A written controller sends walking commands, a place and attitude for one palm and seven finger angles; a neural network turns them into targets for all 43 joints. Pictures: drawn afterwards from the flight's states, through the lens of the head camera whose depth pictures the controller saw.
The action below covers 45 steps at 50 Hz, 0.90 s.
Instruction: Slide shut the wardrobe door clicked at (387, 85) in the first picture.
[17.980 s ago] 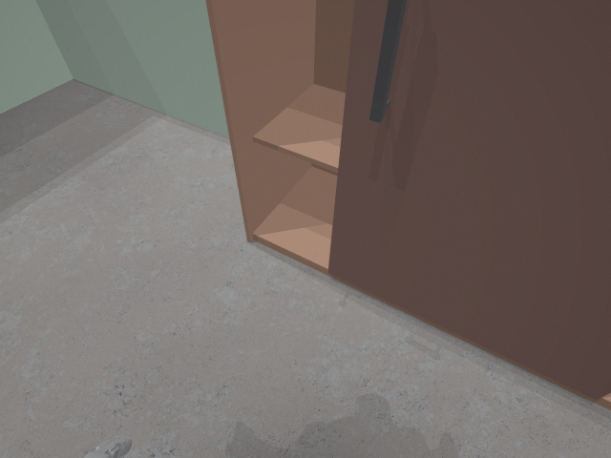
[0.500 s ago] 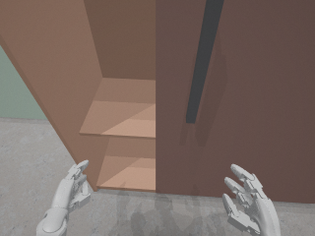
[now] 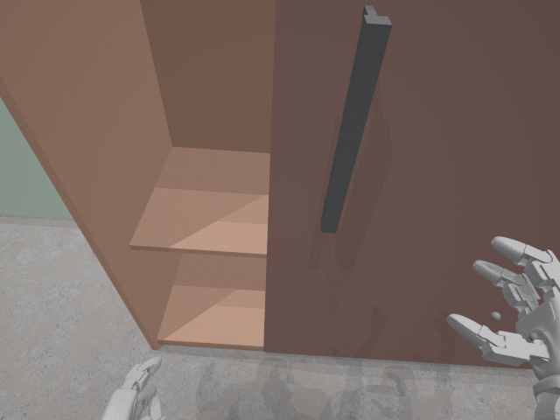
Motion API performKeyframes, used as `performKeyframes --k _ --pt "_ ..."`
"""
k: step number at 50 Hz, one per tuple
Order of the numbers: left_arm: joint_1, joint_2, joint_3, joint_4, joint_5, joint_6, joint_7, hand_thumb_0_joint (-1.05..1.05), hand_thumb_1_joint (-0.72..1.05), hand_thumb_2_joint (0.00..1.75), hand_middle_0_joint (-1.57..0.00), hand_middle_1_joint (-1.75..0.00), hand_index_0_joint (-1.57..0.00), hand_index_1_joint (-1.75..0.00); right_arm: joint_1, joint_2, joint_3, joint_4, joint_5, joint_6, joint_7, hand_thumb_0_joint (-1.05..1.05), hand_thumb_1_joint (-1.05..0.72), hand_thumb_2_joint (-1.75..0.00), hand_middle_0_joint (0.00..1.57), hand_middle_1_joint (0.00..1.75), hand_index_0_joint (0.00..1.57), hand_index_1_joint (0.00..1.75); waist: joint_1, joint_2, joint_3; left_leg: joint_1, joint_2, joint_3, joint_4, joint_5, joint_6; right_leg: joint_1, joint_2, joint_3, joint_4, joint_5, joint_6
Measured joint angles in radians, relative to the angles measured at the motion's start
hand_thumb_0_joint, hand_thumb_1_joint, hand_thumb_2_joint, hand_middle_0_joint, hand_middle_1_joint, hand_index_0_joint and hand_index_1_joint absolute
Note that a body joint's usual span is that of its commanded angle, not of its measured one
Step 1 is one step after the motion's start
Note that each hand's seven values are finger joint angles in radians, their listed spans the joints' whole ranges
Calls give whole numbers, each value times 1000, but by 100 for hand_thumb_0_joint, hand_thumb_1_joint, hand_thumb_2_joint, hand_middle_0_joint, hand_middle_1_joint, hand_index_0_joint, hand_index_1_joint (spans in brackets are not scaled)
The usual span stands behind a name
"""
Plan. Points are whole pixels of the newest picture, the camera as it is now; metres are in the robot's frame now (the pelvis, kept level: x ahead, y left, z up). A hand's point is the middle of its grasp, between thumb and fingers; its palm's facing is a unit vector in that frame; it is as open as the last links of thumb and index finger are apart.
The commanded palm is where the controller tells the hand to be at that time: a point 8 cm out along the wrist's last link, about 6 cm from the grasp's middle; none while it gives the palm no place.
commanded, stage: raise the hand with hooked fingers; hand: right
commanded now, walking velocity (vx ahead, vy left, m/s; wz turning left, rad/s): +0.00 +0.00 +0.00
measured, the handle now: (345, 139) +0.44 -0.06 +0.20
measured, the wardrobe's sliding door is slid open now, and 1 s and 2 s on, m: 0.37 0.37 0.37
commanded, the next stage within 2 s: move the hooked fingers beside the handle in 1.18 s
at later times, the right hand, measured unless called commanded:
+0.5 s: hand out of the picture +0.25 -0.27 +0.19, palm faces +0.09 +0.99 -0.12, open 13.9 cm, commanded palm +0.21 -0.32 +0.21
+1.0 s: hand out of the picture +0.26 -0.27 +0.25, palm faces +0.07 +0.99 -0.15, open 14.0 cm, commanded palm +0.24 -0.33 +0.24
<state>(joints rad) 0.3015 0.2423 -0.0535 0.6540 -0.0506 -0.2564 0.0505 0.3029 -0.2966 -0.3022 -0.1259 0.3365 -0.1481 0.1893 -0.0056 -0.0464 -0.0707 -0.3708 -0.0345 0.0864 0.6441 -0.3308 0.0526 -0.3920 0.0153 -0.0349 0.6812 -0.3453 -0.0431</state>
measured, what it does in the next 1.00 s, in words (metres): stands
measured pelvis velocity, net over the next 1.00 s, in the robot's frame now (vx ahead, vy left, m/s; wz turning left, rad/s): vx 0.00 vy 0.00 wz -0.01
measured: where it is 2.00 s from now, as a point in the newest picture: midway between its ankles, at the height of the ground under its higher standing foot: outside the picture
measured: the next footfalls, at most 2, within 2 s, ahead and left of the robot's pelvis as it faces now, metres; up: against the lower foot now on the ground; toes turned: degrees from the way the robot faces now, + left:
none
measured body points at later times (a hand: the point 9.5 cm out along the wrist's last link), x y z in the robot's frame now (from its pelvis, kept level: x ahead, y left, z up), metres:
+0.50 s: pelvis -0.01 +0.00 +0.02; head -0.02 +0.02 +0.46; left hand +0.21 +0.20 -0.05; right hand +0.24 -0.33 +0.20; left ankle +0.00 +0.09 -0.72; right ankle +0.00 -0.09 -0.72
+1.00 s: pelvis +0.00 +0.00 +0.02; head -0.04 +0.02 +0.47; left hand +0.19 +0.23 -0.05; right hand +0.25 -0.33 +0.26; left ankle +0.00 +0.09 -0.72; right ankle +0.00 -0.09 -0.72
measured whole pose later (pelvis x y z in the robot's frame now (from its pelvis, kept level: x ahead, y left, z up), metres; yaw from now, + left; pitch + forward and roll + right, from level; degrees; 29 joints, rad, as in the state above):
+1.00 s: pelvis +0.00 +0.00 +0.02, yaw -1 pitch -3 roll +1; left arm 0.20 0.29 -0.08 0.67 -0.08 -0.22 0.07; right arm -0.09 -0.50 -0.51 -0.05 0.37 0.19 0.43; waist -0.04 -0.06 -0.04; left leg -0.14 -0.03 0.09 0.44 -0.24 0.05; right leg -0.17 0.03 -0.03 0.48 -0.26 -0.05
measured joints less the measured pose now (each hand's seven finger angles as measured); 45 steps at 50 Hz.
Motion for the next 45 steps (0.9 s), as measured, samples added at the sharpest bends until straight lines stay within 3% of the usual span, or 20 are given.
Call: performKeyframes --k 3,7,11,15,19,25,32,35,38,42,45 --pt "-1 41 15 22 -7 -24 2 2 91 89 -20 -30 -20 -30 -29 -7 -12 8 -3 -22 29 0 4 -50 27 90 27 90 -14 -7 14 33 1 12 -21 5 -3 22 3 13 -8 3 -3" --pt "-37 72 25 36 -21 -45 27 2 91 89 -20 -30 -20 -30 -85 -33 11 55 -4 44 106 0 13 -46 27 96 27 96 -25 -16 35 73 4 17 -58 23 -7 57 7 18 -37 18 -7" --pt "-76 64 21 28 -20 -65 42 2 91 89 -20 -30 -20 -30 -127 -73 0 59 -4 99 131 -1 23 -42 28 102 28 102 -25 -12 43 119 5 13 -99 42 -7 107 11 16 -85 40 -7" --pt "-103 41 2 23 -19 -74 40 2 91 89 -20 -30 -20 -30 -200 -102 -71 72 26 107 133 -1 32 -38 29 108 29 108 -37 -7 37 166 4 12 -137 56 -5 154 11 18 -124 56 -4" --pt "-127 29 -23 18 -29 -58 36 1 91 89 -20 -30 -20 -30 -306 -129 -128 150 40 161 163 -1 40 -34 30 114 30 113 -55 -16 39 188 4 17 -159 68 -4 174 13 22 -145 68 -2" --pt "-144 29 -43 -1 -35 -18 30 1 91 89 -20 -30 -20 -30 -367 -154 -110 179 8 291 218 -1 47 -32 30 118 30 118 -64 -34 64 193 8 22 -179 84 -5 178 18 28 -166 88 -5" --pt "-128 15 -59 26 -28 6 28 2 91 89 -20 -30 -21 -30 -427 -204 -185 137 29 293 234 -2 49 -31 31 119 30 119 -63 -29 49 233 3 21 -215 95 -3 215 15 29 -194 94 -3" --pt "-126 23 -59 36 -37 22 27 2 90 89 -20 -30 -21 -30 -506 -251 -226 217 30 326 246 -2 50 -30 31 120 31 119 -61 -33 41 236 2 22 -219 96 -2 217 14 30 -196 95 -1" --pt "-129 43 -52 31 -48 36 23 2 91 89 -20 -30 -21 -30 -560 -289 -221 309 17 368 257 -1 50 -30 31 120 30 120 -57 -42 43 214 6 24 -207 96 -4 196 17 31 -190 98 -2" --pt "-131 70 -37 15 -59 52 15 2 91 89 -20 -30 -21 -30 -527 -271 -181 318 9 423 290 -1 50 -30 30 120 30 120 -47 -50 54 179 11 17 -186 95 -7 168 20 23 -181 101 -7" --pt "-123 74 -29 7 -51 53 14 2 91 89 -20 -30 -20 -30 -448 -217 -167 205 11 418 292 -2 50 -30 30 120 30 120 -41 -45 58 186 8 6 -187 94 -9 180 18 13 -183 96 -9"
